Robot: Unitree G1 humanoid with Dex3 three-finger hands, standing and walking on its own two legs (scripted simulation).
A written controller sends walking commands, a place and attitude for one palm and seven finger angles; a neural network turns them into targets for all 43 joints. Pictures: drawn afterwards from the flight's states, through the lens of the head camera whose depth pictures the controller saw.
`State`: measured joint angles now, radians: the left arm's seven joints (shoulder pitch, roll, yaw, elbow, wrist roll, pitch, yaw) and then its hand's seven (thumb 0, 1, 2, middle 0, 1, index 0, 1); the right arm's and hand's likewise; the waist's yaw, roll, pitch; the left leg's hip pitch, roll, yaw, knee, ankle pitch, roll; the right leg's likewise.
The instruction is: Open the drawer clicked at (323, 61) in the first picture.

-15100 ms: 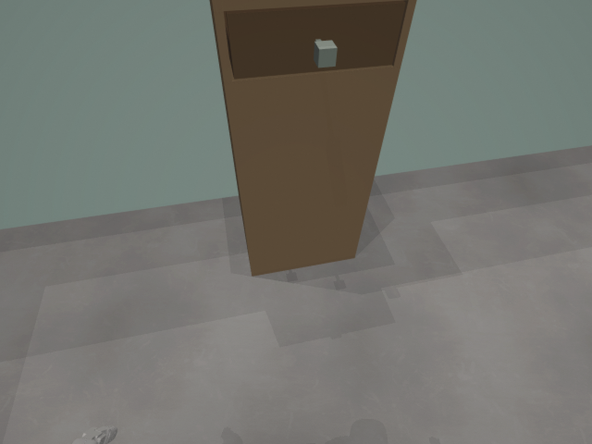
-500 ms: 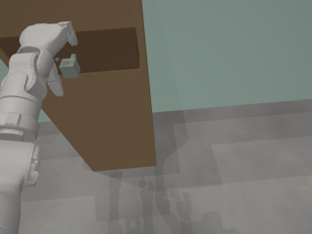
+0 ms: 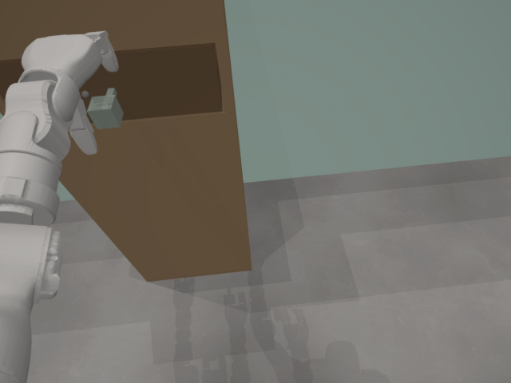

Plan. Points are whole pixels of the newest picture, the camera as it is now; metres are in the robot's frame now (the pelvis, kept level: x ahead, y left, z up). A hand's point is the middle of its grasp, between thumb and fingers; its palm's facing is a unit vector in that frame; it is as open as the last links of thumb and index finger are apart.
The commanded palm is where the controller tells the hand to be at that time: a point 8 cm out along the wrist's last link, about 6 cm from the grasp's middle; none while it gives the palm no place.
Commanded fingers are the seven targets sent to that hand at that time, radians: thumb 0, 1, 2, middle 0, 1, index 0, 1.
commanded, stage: move the hooked fingers above the handle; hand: left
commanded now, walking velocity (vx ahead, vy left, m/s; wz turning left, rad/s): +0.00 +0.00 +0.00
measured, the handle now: (108, 104) +0.55 +0.26 +0.13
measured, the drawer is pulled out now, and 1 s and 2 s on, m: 0.00 0.00 0.00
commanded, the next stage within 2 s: lower the fingers behind the handle in 0.20 s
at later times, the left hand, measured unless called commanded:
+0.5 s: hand (92, 100) +0.49 +0.25 +0.18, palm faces -0.05 -0.02 -1.00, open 13.9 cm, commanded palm +0.48 +0.26 +0.25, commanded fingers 0.00 -0.50 0.30 -0.30 -1.20 -0.30 -1.20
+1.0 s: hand (108, 117) +0.50 +0.24 +0.15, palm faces -0.04 -0.03 -1.00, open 13.8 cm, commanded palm +0.48 +0.25 +0.21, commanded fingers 0.00 -0.50 0.30 -0.30 -1.20 -0.30 -1.20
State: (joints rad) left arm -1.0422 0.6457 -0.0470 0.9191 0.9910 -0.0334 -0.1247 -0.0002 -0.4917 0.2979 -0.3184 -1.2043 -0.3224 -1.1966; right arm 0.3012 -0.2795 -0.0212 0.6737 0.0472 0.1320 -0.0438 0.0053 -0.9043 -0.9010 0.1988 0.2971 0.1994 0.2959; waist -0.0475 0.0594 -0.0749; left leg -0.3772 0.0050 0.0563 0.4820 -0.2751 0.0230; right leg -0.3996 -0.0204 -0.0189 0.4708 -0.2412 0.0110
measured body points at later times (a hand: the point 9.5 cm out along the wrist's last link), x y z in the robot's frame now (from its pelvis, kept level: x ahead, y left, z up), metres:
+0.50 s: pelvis +0.00 +0.00 +0.00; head +0.06 -0.01 +0.44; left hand +0.49 +0.25 +0.24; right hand +0.07 -0.27 -0.14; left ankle -0.03 +0.10 -0.74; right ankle -0.01 -0.13 -0.74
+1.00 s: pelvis +0.01 +0.00 -0.01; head +0.07 -0.01 +0.44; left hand +0.49 +0.24 +0.20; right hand +0.06 -0.27 -0.14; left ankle -0.03 +0.10 -0.74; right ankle -0.01 -0.13 -0.74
